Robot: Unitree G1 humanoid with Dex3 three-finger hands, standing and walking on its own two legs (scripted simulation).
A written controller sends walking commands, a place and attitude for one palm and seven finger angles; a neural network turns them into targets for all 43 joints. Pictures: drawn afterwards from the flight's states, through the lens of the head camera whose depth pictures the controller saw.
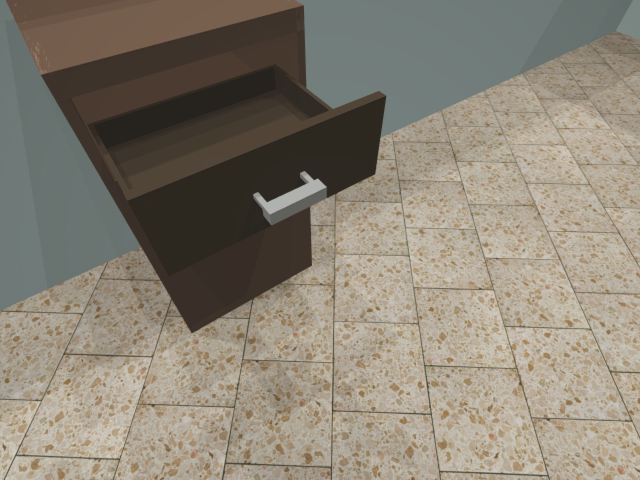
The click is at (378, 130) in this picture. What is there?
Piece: drawer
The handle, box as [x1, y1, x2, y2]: [253, 171, 326, 225]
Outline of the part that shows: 326,187 318,179 313,180 303,171 300,173 300,177 306,183 304,185 268,202 266,202 258,192 253,194 253,197 262,208 263,215 271,225 325,198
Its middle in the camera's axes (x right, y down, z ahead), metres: -0.06 -0.07 +0.65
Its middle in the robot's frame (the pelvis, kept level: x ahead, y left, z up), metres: +0.54 +0.09 +0.02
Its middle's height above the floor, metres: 0.79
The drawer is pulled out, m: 0.30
